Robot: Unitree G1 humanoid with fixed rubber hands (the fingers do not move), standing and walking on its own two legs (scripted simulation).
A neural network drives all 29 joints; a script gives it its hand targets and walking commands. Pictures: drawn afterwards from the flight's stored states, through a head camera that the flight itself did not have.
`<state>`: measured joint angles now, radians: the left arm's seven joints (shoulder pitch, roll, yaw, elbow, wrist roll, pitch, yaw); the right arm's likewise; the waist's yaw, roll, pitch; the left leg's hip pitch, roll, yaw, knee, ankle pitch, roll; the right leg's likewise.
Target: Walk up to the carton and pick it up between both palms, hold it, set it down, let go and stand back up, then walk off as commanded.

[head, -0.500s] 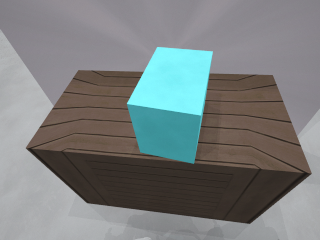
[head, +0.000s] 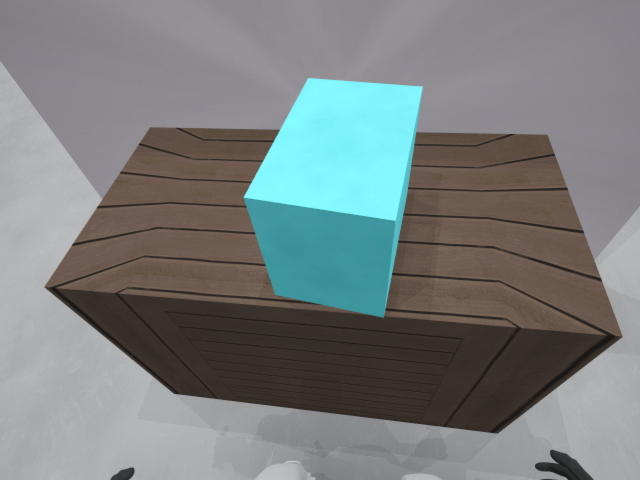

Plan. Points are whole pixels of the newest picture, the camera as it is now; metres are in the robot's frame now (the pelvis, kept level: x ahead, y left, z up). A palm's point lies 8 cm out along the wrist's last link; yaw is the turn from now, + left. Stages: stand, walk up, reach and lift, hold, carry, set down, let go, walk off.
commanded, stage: reach and lift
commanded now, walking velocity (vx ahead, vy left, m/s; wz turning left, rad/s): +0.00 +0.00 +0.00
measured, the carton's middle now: (345, 195) +0.52 -0.01 +0.02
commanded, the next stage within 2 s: none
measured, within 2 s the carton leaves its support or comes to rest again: neither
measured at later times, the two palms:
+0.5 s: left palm (133, 468) +0.15 +0.27 -0.07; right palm (586, 456) +0.16 -0.28 -0.07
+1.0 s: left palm (109, 458) +0.16 +0.29 -0.03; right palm out of the picture +0.11 -0.20 -0.01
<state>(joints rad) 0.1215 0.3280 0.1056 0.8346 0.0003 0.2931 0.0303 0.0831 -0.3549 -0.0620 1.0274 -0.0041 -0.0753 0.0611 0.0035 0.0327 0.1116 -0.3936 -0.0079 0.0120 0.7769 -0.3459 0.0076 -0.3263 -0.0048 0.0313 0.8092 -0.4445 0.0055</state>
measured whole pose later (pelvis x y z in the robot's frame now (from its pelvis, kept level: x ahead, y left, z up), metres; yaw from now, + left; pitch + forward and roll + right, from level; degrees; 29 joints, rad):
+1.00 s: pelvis -0.04 +0.03 +0.02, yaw -3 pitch -6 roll +0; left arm 0.17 0.33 0.10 0.35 0.00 0.22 -0.08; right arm 0.30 -0.12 -0.02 0.36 0.00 -0.07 -0.14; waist 0.00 -0.07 0.11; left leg -0.28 -0.01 0.06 0.59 -0.21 0.04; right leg -0.24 -0.02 0.03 0.65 -0.29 -0.02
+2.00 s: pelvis +0.00 +0.04 +0.02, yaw -4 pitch -3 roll +0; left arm 0.20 0.33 0.04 0.17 -0.13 -0.07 -0.13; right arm 0.36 0.00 0.10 0.06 0.03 -0.12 -0.27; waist 0.00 -0.07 0.09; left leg -0.27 -0.02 0.09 0.57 -0.24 0.05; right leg -0.15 -0.01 0.04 0.57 -0.37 0.01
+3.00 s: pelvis -0.01 +0.03 +0.02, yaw -4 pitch -3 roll +1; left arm -0.50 0.33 0.04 0.55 -0.15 0.25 -0.10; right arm -0.26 0.00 0.00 0.23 0.06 0.26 -0.35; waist 0.00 -0.06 0.05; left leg -0.26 -0.02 0.09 0.54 -0.22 0.04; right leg -0.15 -0.01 0.04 0.57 -0.36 0.01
